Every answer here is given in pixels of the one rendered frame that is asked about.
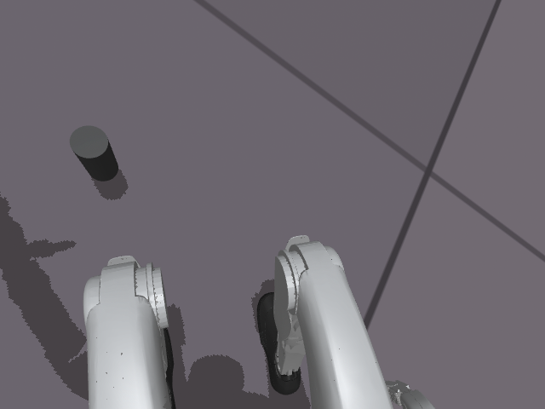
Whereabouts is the right robot foot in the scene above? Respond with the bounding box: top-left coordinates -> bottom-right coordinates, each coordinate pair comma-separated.
257,292 -> 301,395

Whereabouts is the can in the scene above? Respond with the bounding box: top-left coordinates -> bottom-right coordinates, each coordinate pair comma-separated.
70,125 -> 118,181

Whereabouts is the right robot hand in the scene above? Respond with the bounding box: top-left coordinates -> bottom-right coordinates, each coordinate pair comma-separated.
385,380 -> 436,409

